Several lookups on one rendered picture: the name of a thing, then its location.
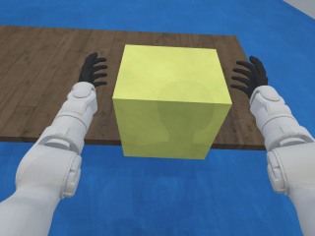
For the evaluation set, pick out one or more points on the carton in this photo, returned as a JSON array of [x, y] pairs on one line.
[[169, 102]]

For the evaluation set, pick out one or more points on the table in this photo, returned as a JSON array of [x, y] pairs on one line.
[[40, 65]]

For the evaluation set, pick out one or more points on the robot left hand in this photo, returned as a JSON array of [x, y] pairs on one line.
[[87, 74]]

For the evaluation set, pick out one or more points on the robot left forearm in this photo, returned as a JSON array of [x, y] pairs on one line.
[[71, 124]]

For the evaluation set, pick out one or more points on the robot left upper arm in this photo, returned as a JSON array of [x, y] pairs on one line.
[[49, 174]]

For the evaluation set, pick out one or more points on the robot right hand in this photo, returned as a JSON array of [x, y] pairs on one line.
[[257, 75]]

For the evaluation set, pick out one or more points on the robot right forearm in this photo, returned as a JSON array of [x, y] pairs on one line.
[[275, 121]]

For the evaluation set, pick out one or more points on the robot right upper arm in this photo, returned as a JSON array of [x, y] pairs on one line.
[[291, 171]]

